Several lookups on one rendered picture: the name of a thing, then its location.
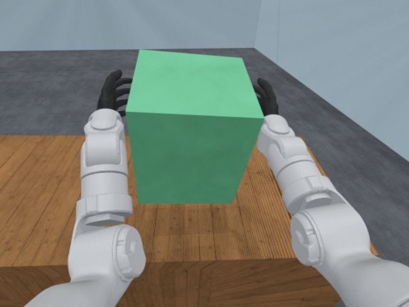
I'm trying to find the right robot upper arm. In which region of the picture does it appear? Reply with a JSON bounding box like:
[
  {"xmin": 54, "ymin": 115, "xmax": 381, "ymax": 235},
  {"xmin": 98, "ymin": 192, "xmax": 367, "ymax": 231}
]
[{"xmin": 290, "ymin": 203, "xmax": 409, "ymax": 307}]

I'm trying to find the robot right hand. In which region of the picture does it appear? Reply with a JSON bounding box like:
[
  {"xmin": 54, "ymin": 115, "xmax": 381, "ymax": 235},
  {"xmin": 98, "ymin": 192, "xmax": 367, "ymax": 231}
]
[{"xmin": 252, "ymin": 78, "xmax": 279, "ymax": 117}]

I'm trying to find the robot left forearm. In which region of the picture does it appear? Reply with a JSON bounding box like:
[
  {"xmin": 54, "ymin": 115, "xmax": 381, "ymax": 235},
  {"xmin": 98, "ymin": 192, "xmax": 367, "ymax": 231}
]
[{"xmin": 68, "ymin": 109, "xmax": 133, "ymax": 278}]

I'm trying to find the robot left hand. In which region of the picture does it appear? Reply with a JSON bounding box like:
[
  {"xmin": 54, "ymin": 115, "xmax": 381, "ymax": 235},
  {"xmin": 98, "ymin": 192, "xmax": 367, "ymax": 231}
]
[{"xmin": 96, "ymin": 70, "xmax": 133, "ymax": 117}]

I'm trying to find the carton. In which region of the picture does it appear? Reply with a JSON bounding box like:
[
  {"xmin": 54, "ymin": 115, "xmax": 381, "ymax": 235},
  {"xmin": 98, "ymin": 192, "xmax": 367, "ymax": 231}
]
[{"xmin": 125, "ymin": 49, "xmax": 265, "ymax": 204}]

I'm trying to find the pedestal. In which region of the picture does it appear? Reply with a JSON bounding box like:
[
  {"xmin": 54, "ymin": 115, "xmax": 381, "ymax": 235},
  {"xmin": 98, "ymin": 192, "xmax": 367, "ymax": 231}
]
[{"xmin": 0, "ymin": 135, "xmax": 380, "ymax": 307}]

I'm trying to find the robot right forearm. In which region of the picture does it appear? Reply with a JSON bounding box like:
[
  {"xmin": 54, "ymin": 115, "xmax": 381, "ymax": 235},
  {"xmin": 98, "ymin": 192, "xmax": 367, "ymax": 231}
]
[{"xmin": 256, "ymin": 114, "xmax": 370, "ymax": 247}]

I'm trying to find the left robot upper arm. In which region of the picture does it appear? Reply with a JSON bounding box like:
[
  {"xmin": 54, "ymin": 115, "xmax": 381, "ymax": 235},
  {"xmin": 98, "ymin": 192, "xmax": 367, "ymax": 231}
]
[{"xmin": 24, "ymin": 224, "xmax": 146, "ymax": 307}]

